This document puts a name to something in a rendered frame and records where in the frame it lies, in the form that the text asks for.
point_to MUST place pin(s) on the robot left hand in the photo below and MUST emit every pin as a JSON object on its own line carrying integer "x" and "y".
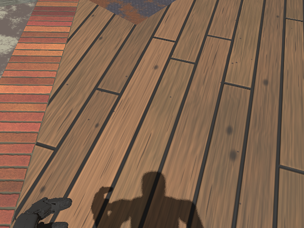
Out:
{"x": 40, "y": 210}

